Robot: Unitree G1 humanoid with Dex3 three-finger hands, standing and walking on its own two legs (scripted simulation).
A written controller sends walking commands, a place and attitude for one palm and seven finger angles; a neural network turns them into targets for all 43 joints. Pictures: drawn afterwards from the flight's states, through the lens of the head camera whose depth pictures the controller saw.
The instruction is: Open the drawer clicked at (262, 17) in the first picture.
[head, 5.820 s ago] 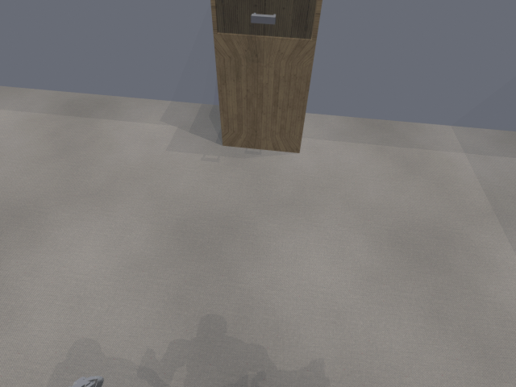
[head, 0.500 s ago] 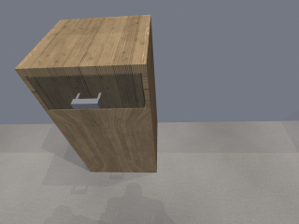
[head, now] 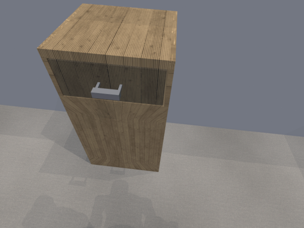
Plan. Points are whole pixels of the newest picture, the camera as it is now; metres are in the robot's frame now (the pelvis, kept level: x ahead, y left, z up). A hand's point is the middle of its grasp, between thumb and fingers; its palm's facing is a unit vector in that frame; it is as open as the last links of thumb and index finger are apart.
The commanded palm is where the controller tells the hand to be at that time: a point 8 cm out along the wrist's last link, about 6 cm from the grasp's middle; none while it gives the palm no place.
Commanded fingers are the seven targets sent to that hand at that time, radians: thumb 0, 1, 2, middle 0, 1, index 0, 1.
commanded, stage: come to a stop and stand still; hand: left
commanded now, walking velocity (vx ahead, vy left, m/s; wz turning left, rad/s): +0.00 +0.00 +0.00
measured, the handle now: (107, 89) +0.58 +0.23 +0.00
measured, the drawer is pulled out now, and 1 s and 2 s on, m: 0.00 0.00 0.00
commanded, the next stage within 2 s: look again from close up in 0.24 s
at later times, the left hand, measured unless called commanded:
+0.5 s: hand out of the picture +0.03 +0.19 -0.18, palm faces -0.02 -0.98 -0.21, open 7.4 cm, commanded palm none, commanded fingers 0.00 0.90 0.90 -0.20 -0.30 -0.20 -0.30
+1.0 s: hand out of the picture +0.08 +0.18 -0.15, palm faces -0.09 -0.94 -0.34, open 7.3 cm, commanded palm +0.13 +0.22 -0.06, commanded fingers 0.00 0.78 0.85 -0.21 -0.38 -0.21 -0.38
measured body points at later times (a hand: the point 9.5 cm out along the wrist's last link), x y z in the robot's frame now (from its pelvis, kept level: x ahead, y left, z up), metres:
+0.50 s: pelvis +0.02 +0.01 -0.01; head +0.03 +0.01 +0.44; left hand +0.03 +0.24 -0.16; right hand +0.01 -0.20 -0.17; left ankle -0.04 +0.12 -0.74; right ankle +0.02 -0.14 -0.74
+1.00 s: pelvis +0.02 -0.01 -0.01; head +0.04 -0.02 +0.44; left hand +0.09 +0.22 -0.12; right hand +0.03 -0.24 -0.16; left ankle -0.04 +0.12 -0.74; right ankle +0.03 -0.14 -0.74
